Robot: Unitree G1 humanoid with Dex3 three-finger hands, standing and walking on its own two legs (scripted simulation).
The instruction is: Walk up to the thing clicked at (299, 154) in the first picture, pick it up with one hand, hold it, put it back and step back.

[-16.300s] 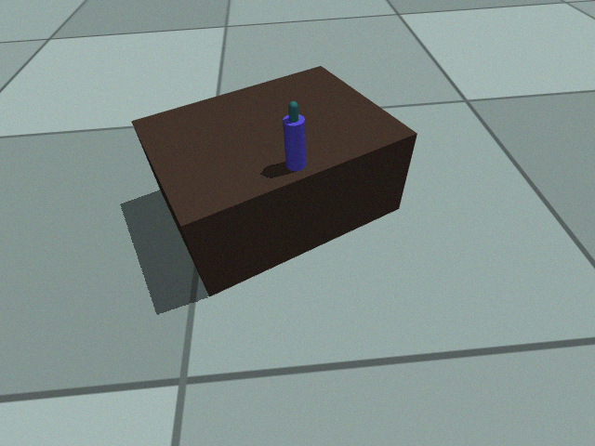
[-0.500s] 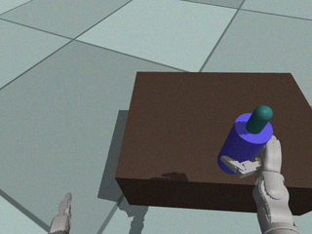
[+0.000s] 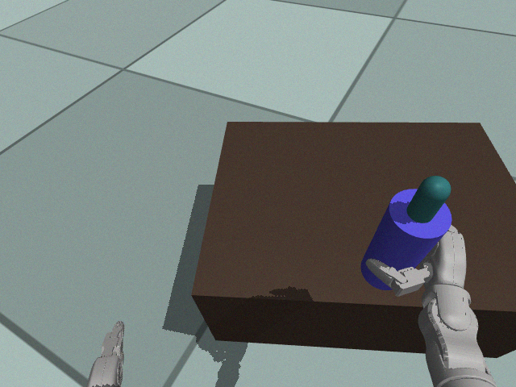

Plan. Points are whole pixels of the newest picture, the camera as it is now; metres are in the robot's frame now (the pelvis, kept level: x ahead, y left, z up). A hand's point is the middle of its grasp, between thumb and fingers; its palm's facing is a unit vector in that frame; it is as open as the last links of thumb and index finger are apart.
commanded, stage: hold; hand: right
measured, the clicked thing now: (404, 235) +0.33 -0.17 +0.08
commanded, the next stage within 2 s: crouch in 1.72 s
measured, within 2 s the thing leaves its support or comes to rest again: neither
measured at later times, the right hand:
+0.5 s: hand (396, 246) +0.33 -0.17 +0.05, palm faces +0.21 +0.98 -0.01, open 10.4 cm
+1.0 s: hand (398, 249) +0.33 -0.18 +0.04, palm faces +0.23 +0.97 -0.01, open 10.4 cm
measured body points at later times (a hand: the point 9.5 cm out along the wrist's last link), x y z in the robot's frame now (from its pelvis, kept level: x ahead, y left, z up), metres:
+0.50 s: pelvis +0.00 +0.00 +0.00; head +0.04 +0.00 +0.45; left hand +0.16 +0.26 -0.05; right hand +0.31 -0.22 +0.05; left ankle +0.01 +0.12 -0.70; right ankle +0.01 -0.12 -0.70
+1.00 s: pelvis +0.00 +0.00 +0.00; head +0.04 +0.00 +0.45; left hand +0.16 +0.26 -0.05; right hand +0.31 -0.23 +0.04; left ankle +0.01 +0.12 -0.70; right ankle +0.01 -0.12 -0.70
